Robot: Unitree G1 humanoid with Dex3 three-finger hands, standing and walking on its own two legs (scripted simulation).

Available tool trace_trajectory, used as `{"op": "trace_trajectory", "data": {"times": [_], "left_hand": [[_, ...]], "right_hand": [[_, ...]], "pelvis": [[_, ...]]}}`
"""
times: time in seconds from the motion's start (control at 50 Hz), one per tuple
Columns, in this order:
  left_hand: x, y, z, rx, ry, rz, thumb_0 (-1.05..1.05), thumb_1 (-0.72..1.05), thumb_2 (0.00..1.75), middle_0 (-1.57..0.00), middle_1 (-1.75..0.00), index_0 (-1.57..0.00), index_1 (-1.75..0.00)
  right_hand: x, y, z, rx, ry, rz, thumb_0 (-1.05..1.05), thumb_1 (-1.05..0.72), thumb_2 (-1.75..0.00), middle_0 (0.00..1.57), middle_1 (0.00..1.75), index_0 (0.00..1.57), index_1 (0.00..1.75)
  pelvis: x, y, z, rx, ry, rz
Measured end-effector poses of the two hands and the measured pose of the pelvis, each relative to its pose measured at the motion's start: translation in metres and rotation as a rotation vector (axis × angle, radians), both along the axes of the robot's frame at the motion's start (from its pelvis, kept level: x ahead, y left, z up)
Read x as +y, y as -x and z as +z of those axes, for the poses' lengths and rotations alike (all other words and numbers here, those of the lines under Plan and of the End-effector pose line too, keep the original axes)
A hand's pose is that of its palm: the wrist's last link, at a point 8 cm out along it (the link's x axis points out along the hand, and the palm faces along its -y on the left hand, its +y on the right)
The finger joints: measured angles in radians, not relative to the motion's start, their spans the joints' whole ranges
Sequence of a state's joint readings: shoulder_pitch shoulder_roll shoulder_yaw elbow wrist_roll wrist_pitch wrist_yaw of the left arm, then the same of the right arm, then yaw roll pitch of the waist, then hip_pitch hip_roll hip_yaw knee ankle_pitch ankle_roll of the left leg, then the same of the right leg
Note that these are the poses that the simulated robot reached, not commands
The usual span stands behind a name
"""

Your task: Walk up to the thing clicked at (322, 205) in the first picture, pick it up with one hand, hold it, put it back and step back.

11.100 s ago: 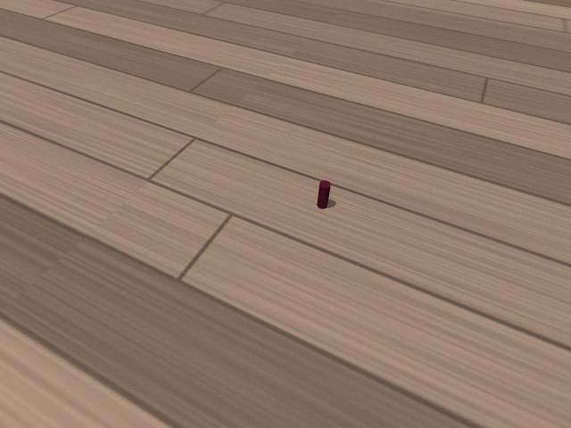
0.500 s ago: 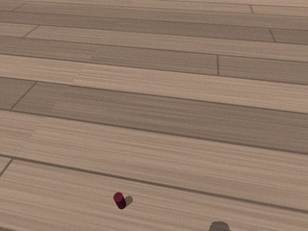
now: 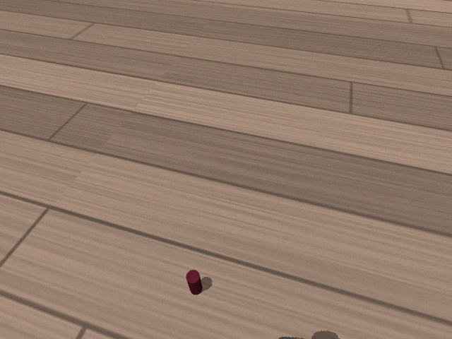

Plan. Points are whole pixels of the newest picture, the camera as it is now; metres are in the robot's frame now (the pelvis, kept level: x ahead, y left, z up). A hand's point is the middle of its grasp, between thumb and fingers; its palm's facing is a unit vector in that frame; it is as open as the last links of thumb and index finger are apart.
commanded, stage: stand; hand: left
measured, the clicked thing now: (194, 282) +0.44 +0.16 -0.68
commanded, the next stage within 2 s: none
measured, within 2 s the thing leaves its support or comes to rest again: neither
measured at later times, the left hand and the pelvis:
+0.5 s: hand out of the picture +0.08 +0.24 -0.12, palm faces -0.02 -0.94 -0.35, open 7.4 cm; pelvis +0.01 -0.01 +0.03, yaw +0 degrees
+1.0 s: hand out of the picture +0.11 +0.25 -0.12, palm faces -0.03 -0.94 -0.34, open 7.4 cm; pelvis +0.02 -0.01 +0.04, yaw +0 degrees
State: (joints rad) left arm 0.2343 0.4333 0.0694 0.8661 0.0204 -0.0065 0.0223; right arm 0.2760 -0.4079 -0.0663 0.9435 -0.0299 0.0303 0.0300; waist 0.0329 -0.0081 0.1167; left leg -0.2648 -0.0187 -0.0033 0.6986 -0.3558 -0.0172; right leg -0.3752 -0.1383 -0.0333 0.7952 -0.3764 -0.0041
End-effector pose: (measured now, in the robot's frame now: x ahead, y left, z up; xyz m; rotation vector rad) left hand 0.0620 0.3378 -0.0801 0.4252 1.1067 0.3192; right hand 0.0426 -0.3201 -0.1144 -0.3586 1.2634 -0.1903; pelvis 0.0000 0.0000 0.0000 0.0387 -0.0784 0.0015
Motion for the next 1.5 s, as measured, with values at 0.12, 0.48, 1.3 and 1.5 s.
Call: {"op": "trace_trajectory", "data": {"times": [0.12,0.48,1.3,1.5], "left_hand": [[-0.017,0.004,-0.023,0.057,0.128,0.021,0.01,0.9,0.9,-0.2,-0.3,-0.21,-0.3],[-0.052,-0.011,-0.005,0.071,0.156,-0.029,0.01,0.9,0.9,-0.2,-0.3,-0.21,-0.3],[-0.043,-0.028,-0.004,0.126,0.151,-0.002,0.01,0.9,0.9,-0.2,-0.3,-0.21,-0.3],[-0.044,-0.03,-0.003,0.124,0.151,0.004,0.01,0.9,0.9,-0.2,-0.3,-0.21,-0.3]], "right_hand": [[0.015,-0.014,0.03,-0.064,0.037,-0.002,0.01,-0.91,-0.9,0.2,0.3,0.2,0.3],[0.022,-0.074,0.031,-0.169,-0.06,0.005,0.0,-0.91,-0.9,0.2,0.3,0.2,0.3],[0.019,-0.061,0.03,-0.047,-0.038,-0.02,0.0,-0.91,-0.9,0.2,0.3,0.2,0.3],[0.018,-0.067,0.031,-0.051,-0.033,-0.019,0.0,-0.91,-0.9,0.2,0.3,0.2,0.3]], "pelvis": [[0.004,-0.005,0.013,0.018,0.026,0.007],[-0.008,-0.005,0.03,0.009,0.036,-0.003],[-0.006,-0.024,0.036,0.051,0.037,0.0],[-0.006,-0.027,0.036,0.049,0.037,0.002]]}}
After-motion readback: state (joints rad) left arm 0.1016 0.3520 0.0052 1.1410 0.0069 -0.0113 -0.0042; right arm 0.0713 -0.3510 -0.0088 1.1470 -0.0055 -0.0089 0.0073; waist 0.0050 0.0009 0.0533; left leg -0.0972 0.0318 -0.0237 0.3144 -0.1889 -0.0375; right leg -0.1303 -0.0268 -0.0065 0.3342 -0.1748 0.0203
